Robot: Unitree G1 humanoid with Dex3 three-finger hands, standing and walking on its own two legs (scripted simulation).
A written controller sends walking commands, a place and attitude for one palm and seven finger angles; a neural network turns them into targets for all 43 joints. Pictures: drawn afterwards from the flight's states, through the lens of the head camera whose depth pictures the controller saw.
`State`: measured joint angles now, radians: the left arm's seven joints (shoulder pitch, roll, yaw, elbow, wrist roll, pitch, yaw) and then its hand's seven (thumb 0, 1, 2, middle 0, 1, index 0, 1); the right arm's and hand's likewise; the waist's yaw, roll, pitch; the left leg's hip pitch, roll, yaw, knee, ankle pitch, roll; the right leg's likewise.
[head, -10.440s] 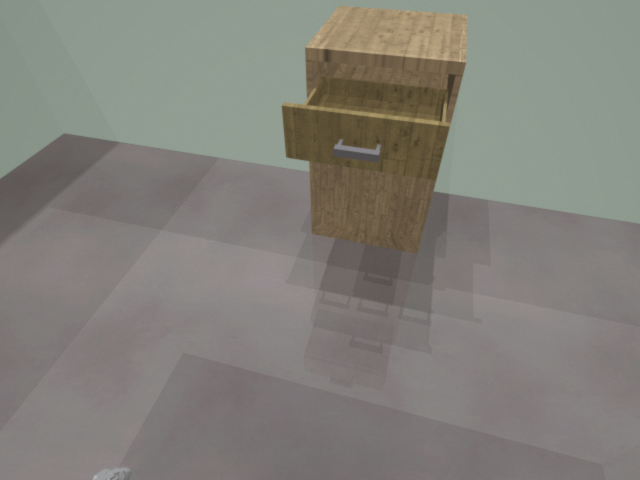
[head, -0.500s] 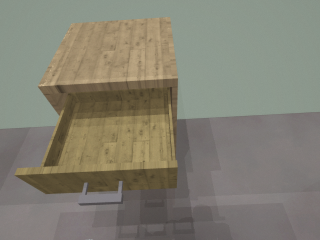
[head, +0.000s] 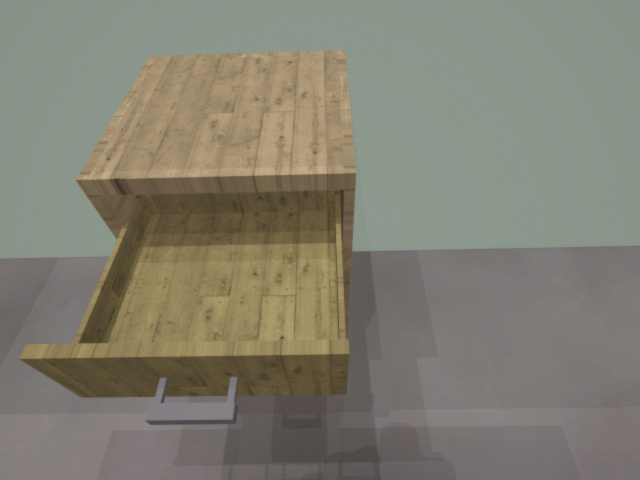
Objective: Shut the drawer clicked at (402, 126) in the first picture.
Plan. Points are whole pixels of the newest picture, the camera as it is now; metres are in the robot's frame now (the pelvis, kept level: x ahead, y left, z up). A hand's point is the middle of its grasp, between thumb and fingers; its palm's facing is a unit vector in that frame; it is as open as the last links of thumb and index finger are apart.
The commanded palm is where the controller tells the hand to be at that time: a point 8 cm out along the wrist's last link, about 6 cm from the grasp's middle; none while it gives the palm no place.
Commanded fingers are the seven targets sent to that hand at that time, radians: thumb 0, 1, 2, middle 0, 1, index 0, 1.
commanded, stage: look again from close up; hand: left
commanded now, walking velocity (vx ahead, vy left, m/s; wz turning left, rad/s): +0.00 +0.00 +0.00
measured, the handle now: (195, 398) +0.23 +0.20 -0.08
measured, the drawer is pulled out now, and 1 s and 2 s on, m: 0.30 0.30 0.30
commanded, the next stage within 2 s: shuffle to correct the standing spot in 0.60 s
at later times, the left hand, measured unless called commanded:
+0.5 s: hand out of the picture +0.00 +0.19 -0.17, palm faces +0.03 -0.97 -0.23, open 7.3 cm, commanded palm none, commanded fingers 0.00 0.90 0.90 -0.20 -0.30 -0.20 -0.30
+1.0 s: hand out of the picture -0.02 +0.18 -0.17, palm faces +0.02 -0.97 -0.23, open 7.4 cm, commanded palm none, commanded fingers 0.00 0.90 0.90 -0.20 -0.30 -0.20 -0.30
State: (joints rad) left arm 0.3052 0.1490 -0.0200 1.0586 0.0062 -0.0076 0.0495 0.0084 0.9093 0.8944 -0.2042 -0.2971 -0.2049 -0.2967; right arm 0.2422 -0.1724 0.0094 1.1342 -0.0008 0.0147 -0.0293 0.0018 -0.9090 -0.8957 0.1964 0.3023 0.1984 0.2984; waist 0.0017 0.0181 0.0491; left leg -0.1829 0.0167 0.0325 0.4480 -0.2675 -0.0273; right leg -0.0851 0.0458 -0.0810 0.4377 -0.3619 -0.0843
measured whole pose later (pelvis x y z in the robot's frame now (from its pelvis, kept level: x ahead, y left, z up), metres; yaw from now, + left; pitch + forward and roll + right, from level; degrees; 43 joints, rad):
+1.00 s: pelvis -0.02 +0.01 +0.00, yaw +0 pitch +1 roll +2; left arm 0.29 0.14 0.01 1.04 0.01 0.02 0.05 0.01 0.91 0.89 -0.20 -0.30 -0.20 -0.30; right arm 0.24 -0.14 -0.01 1.13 0.00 0.01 -0.05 0.00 -0.91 -0.90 0.20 0.30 0.20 0.30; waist -0.01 0.00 0.06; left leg -0.22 0.01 0.04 0.46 -0.25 -0.01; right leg -0.14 0.03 -0.08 0.49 -0.36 -0.08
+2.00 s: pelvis -0.01 +0.02 +0.00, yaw +0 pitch +0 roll +1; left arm 0.32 0.14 -0.01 1.08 0.01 -0.01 0.05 0.01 0.91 0.89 -0.20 -0.30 -0.20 -0.30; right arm 0.29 -0.12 0.01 1.17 0.00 -0.02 -0.04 0.00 -0.91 -0.90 0.20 0.30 0.20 0.30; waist 0.00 -0.01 0.03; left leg -0.18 -0.01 0.04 0.42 -0.25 0.01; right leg -0.08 0.02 -0.08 0.42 -0.34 -0.05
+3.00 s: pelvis -0.04 +0.06 -0.01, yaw +1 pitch +4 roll +1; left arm 0.44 0.15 0.04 0.08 -0.14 -0.14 0.08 0.02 0.92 0.89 -0.26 -0.36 -0.26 -0.36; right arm 0.27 -0.22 -0.02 0.78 0.01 -0.24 -0.03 0.01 -0.91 -0.90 0.20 0.30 0.20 0.30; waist -0.04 0.02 -0.07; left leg -0.41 -0.06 0.04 0.62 -0.28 0.05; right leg -0.34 -0.04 -0.05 0.67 -0.40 -0.01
